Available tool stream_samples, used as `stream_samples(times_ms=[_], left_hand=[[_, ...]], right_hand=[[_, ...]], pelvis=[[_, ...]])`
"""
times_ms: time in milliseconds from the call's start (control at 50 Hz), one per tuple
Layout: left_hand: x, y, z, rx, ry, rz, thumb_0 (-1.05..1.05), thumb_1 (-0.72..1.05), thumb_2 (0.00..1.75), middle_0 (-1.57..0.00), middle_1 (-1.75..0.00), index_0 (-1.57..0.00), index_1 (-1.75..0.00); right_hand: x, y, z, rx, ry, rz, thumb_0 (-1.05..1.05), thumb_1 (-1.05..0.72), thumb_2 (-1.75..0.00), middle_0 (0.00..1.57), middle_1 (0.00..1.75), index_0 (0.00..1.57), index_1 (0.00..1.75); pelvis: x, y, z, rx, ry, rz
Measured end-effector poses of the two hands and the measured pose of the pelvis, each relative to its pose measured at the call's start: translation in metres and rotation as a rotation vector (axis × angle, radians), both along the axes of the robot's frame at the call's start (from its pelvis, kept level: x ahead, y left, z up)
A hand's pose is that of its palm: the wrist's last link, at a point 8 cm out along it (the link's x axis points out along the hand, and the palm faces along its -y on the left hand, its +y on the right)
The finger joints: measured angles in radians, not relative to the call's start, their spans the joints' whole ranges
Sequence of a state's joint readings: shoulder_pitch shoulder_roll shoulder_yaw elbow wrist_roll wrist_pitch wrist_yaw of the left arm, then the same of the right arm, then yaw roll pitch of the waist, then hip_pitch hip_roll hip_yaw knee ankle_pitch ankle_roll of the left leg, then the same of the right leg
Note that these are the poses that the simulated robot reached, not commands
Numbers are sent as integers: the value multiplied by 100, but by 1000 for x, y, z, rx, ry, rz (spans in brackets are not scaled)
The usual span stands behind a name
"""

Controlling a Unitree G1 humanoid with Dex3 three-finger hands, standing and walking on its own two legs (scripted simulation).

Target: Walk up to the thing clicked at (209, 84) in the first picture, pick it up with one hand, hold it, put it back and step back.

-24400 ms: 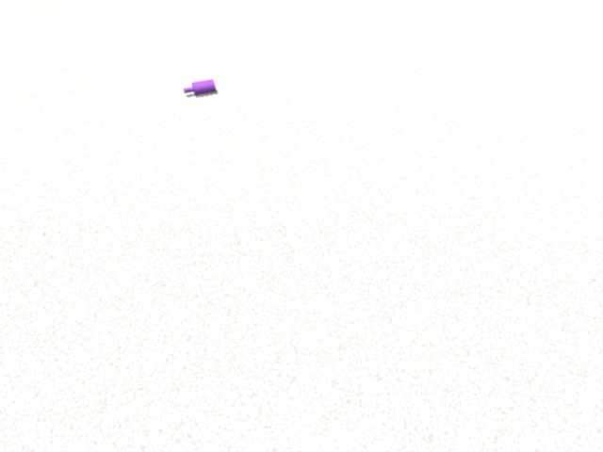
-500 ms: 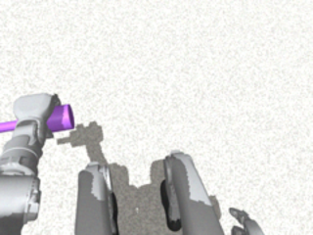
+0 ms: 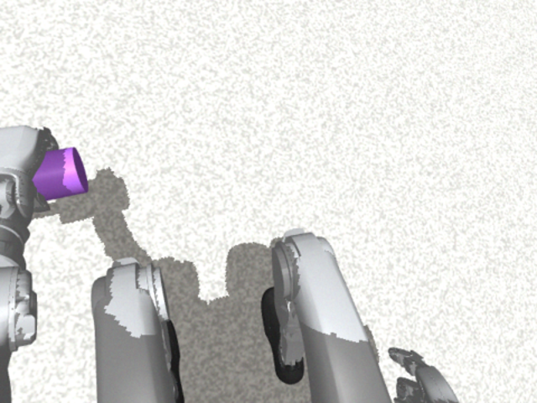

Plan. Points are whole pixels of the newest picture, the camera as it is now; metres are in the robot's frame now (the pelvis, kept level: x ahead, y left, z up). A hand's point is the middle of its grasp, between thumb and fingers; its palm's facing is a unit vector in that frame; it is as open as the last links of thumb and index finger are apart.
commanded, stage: crouch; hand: left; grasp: from above
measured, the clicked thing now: (13, 182) +0.46 +0.31 -0.20
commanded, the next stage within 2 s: lower in 0.40 s
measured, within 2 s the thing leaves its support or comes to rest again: rests again in 1.92 s
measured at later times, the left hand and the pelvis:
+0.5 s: hand (38, 178) +0.47 +0.28 -0.21, palm faces -0.46 -0.06 -0.89, open 9.9 cm; pelvis +0.00 +0.00 -0.05, yaw -2 degrees
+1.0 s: hand (51, 184) +0.48 +0.29 -0.27, palm faces -0.46 -0.07 -0.88, open 9.9 cm; pelvis +0.00 +0.00 -0.08, yaw -4 degrees
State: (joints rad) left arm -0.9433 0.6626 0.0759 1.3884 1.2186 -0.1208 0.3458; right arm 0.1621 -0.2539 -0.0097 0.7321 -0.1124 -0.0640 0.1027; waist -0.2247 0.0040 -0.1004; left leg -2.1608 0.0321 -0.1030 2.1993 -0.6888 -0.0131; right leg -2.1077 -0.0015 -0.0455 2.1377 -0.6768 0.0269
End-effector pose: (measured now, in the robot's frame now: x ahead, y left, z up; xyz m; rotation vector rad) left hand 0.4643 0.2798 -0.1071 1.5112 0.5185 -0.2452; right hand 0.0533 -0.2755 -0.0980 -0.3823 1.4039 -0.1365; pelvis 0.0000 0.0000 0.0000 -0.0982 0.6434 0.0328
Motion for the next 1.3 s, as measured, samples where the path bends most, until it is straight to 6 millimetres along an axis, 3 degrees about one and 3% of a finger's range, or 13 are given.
stream_samples(times_ms=[320, 760, 1100, 1300], left_hand=[[8, 2, -36, -3, 2, -7, -2, 5, 33, -76, -40, -77, -39], [15, 8, -79, -13, 24, -11, -2, 3, 33, -80, -37, -81, -35], [19, 7, -114, -17, 6, -3, -2, 2, 34, -80, -35, -81, -34], [22, 4, -133, -30, 13, -1, -2, 2, 36, -79, -36, -80, -35]], right_hand=[[-33, 7, -33, 24, 73, -3, 0, -91, -90, 20, 30, 21, 30], [-25, 4, -45, 5, 91, 54, 0, -91, -90, 20, 30, 21, 30], [-30, 11, -61, 16, 118, 84, 0, -91, -90, 20, 30, 21, 30], [-34, 14, -60, 23, 136, 112, 0, -91, -89, 20, 30, 21, 30]], pelvis=[[-6, 0, -37, -10, -27, -10], [-2, 2, -60, -35, -39, -20], [0, 3, -81, -52, -59, -35], [2, 4, -85, -66, -71, -44]])
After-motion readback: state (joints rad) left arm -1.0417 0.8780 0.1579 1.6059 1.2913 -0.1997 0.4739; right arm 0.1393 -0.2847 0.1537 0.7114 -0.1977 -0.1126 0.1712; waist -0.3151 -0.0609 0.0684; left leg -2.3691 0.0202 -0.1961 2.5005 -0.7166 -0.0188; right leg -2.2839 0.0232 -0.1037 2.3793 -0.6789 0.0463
